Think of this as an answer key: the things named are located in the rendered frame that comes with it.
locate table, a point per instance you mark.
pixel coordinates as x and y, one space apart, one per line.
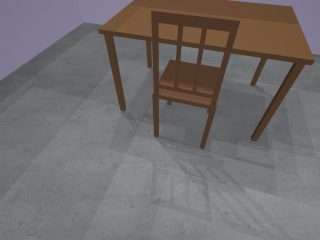
265 31

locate chair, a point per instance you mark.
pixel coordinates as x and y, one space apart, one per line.
184 82

